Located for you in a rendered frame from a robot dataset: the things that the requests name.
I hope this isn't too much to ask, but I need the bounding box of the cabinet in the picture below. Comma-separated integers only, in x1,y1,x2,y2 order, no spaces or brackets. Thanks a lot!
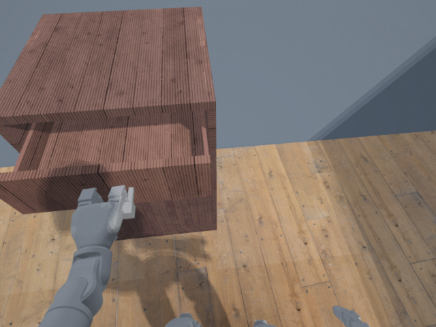
0,7,217,240

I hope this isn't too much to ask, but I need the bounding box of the left robot forearm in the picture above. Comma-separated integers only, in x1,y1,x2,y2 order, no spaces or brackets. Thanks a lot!
38,246,112,327

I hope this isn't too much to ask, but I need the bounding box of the robot right hand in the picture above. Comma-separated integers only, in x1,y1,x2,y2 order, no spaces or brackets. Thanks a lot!
332,305,370,327

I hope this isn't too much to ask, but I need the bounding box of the drawer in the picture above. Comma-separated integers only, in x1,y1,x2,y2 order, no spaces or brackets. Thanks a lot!
0,110,213,215

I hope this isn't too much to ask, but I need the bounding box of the handle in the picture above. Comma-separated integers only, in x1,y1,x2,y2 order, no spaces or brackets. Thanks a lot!
122,187,136,219

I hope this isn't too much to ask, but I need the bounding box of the robot left hand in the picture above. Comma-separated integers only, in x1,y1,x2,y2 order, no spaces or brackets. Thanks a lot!
71,185,128,250

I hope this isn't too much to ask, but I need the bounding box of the left robot shin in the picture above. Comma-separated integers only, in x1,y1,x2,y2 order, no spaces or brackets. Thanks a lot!
180,313,193,319

